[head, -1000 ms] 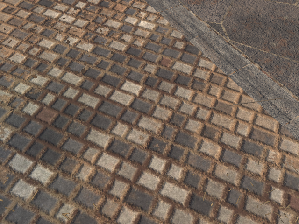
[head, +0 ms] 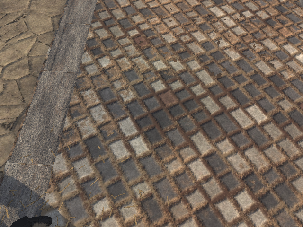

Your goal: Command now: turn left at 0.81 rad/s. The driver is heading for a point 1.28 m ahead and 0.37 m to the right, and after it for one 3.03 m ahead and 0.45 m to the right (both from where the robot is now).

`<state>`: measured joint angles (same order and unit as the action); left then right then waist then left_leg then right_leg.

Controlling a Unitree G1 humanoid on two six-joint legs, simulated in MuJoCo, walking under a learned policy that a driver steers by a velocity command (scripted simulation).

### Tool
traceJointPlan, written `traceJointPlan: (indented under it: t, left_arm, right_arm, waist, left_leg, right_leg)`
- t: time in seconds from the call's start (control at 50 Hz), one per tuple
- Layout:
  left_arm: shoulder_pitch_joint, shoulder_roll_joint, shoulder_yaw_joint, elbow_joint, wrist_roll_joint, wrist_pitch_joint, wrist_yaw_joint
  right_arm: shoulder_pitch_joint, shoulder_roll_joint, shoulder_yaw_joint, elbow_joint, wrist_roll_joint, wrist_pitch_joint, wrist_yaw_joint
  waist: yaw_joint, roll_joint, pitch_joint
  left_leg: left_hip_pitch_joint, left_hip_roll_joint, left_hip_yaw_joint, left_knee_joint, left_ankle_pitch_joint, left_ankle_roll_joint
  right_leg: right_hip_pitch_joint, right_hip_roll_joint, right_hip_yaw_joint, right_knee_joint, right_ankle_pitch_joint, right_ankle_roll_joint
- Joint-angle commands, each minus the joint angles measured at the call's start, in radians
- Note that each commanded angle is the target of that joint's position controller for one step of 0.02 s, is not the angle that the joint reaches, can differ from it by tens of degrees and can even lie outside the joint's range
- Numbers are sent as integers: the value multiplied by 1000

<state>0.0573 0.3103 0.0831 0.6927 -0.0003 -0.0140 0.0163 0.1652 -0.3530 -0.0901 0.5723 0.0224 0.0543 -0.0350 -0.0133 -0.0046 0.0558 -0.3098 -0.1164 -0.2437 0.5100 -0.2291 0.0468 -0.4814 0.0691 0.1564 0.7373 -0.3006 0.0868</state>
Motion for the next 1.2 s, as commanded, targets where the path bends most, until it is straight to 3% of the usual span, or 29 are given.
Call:
traceJointPlan:
  t: [0.02, 0.1, 0.12, 0.14, 0.16, 0.18, 0.22, 0.28, 0.38, 0.48, 0.52, 0.54, 0.56, 0.58, 0.62, 0.7, 0.78, 0.84, 0.88, 0.94, 0.96, 0.98, 1.0, 1.02, 1.04, 1.06, 1.08, 1.14, 1.2]
  left_arm:
    - [-7, 100, 27, -63, -3, -28, -9]
    - [108, 93, 34, -31, -25, -51, -27]
    - [215, 125, 37, -21, -8, -61, -23]
    - [288, 235, 57, 9, 38, -75, -34]
    - [225, 203, 53, -5, 26, -91, -36]
    - [204, 152, 38, -11, 5, -94, -27]
    - [238, 125, 22, -6, -11, -89, -17]
    - [322, 113, 4, 16, -15, -92, -15]
    - [360, 127, -2, 17, -29, -75, -2]
    - [383, 139, -3, 36, -50, -57, 0]
    - [338, 103, -15, 17, -30, -60, -8]
    - [323, 23, -40, -16, 0, -68, -15]
    - [386, -49, -62, -80, -55, -90, -8]
    - [355, 32, -43, -68, -88, -86, 1]
    - [258, 62, -31, -57, -59, -69, -9]
    - [194, -14, -38, -89, -57, -20, -38]
    - [104, -6, -46, -137, -42, -12, -52]
    - [-28, 1, -53, -171, -33, -26, -83]
    - [-69, 25, -44, -188, -39, -36, -99]
    - [203, 150, 18, -145, -62, -22, -95]
    - [456, 232, 62, -76, -56, -5, -83]
    - [544, 250, 70, -21, -63, 13, -59]
    - [415, 318, 63, -83, -28, -7, -56]
    - [428, 240, 53, -116, -15, -26, -54]
    - [416, 214, 46, -107, -6, -47, -54]
    - [353, 197, 40, -105, -8, -66, -60]
    - [279, 176, 33, -115, -3, -76, -59]
    - [214, 114, 11, -108, -16, -77, -42]
    - [244, 108, 5, -74, -31, -73, -12]
  right_arm:
    - [-36, -161, -46, -80, -4, -7, 0]
    - [14, -81, -2, -52, -5, -20, 15]
    - [32, -2, 28, -46, -19, -33, 18]
    - [-8, 5, 29, -104, 16, -53, 12]
    - [-30, -79, 12, -91, 18, -71, 5]
    - [-42, -115, 2, -75, 9, -82, 7]
    - [-36, -84, 9, -57, -16, -103, 19]
    - [-89, -22, 27, -74, -19, -132, 28]
    - [-190, 34, 47, -98, -3, -175, 46]
    - [-164, -23, 21, -93, 32, -193, 59]
    - [58, -92, -16, -42, 35, -193, 39]
    - [283, -160, -37, -8, 22, -180, 24]
    - [358, -229, -48, 25, -18, -166, 38]
    - [303, -140, -28, 19, -28, -170, 45]
    - [251, -50, -3, 41, -28, -165, 37]
    - [153, 36, 16, 96, -29, -168, 42]
    - [92, -8, 8, 122, -36, -174, 31]
    - [146, -68, -2, 158, -30, -174, 23]
    - [185, -130, -11, 177, -37, -166, 16]
    - [156, -232, -33, 158, -32, -128, 3]
    - [106, -225, -32, 126, -24, -129, 6]
    - [113, -112, 0, 125, -26, -149, 13]
    - [252, 35, 52, 39, -20, -193, 29]
    - [135, -76, 45, 7, -3, -236, 37]
    - [31, -99, 38, -27, 27, -248, 35]
    - [20, -82, 42, -17, 15, -248, 26]
    - [44, -67, 42, 4, -6, -238, 22]
    - [77, -68, 33, 23, -33, -190, 26]
    - [-116, -10, 52, -53, -60, -187, 28]
  waist:
    - [-6, 198, -172]
    - [41, 125, -150]
    - [75, -13, -167]
    - [63, -231, -66]
    - [49, -181, 37]
    - [49, -134, 65]
    - [58, -93, 24]
    - [82, -115, 21]
    - [107, -153, 27]
    - [53, -188, 10]
    - [-86, -154, -112]
    - [-184, -12, -303]
    - [-131, 382, -425]
    - [-127, 292, -285]
    - [-112, 128, -102]
    - [-19, 129, 45]
    - [21, 69, 123]
    - [-19, -1, 158]
    - [-10, 24, 116]
    - [184, 174, -96]
    - [303, 144, -213]
    - [288, -40, -182]
    - [74, -352, -313]
    - [166, -180, -430]
    - [141, -57, -250]
    - [68, 112, -128]
    - [10, 133, -71]
    - [-52, 46, 12]
    - [9, 9, 89]
  left_leg:
    - [164, 237, -285, -66, 300, 137]
    - [-113, 147, -262, -37, -468, 100]
    - [-223, 59, -132, 236, -522, 47]
    - [-465, -29, -8, 451, -419, 22]
    - [-547, 59, -5, 556, -312, 8]
    - [-559, 89, 15, 582, -212, -3]
    - [-545, 120, 69, 594, -100, -22]
    - [-511, 168, 165, 547, 46, -47]
    - [-281, 117, 227, 182, 115, -106]
    - [20, 96, 205, -20, 50, -98]
    - [370, 142, 184, -66, 38, -50]
    - [695, 323, 18, -37, -111, -8]
    - [851, 547, -487, -190, -551, 124]
    - [728, 547, -529, -244, -634, 129]
    - [539, 477, -224, -255, -332, 105]
    - [307, 386, 105, -325, 28, 69]
    - [199, 356, 317, -398, 196, 58]
    - [230, 336, 436, -427, 337, 22]
    - [294, 335, 486, -354, 819, -6]
    - [372, 382, 483, 78, 1457, -3]
    - [210, 359, 459, 376, 1376, -1]
    - [-91, 208, 436, 779, 344, -42]
    - [-461, 45, 260, 1146, -355, -66]
    - [-521, 80, 72, 1106, -248, -20]
    - [-551, 110, 84, 1022, -186, 0]
    - [-493, 150, 81, 911, -126, 0]
    - [-414, 180, 73, 835, -99, -15]
    - [-308, 218, 92, 665, -71, -76]
    - [-217, 171, 182, 375, 149, -121]
  right_leg:
    - [32, 5, -16, -79, -3, -14]
    - [406, -60, -41, -294, 8, -88]
    - [511, -237, 178, -396, -234, -152]
    - [494, -400, 612, -587, -621, -294]
    - [422, -448, 669, -610, -657, -337]
    - [407, -411, 555, -591, -559, -316]
    - [434, -333, 394, -578, -423, -267]
    - [388, -277, 299, -610, -301, -280]
    - [266, -219, 189, -600, -66, -289]
    - [218, -246, 251, -522, -64, -273]
    - [109, -174, 190, -269, 147, -217]
    - [-67, -112, 93, 82, 41, -180]
    - [-361, -43, 1, 405, -236, -141]
    - [-469, -118, 0, 581, -159, -132]
    - [-480, -184, -41, 629, -9, -132]
    - [-429, -245, -53, 605, 74, -130]
    - [-410, -226, -91, 445, 229, -105]
    - [-312, -187, -203, 187, 351, -149]
    - [-163, -94, -312, 80, 344, -195]
    - [194, 17, -350, 89, 182, -263]
    - [552, 22, -289, 17, 213, -311]
    - [798, -45, -127, -38, 204, -342]
    - [1009, -263, 485, -207, -83, -550]
    - [1004, -318, 723, -418, -366, -550]
    - [844, -316, 710, -506, -378, -493]
    - [642, -288, 638, -518, -281, -459]
    - [488, -240, 537, -502, -156, -445]
    - [247, -134, 335, -536, 19, -431]
    - [54, -41, 187, -537, 195, -391]
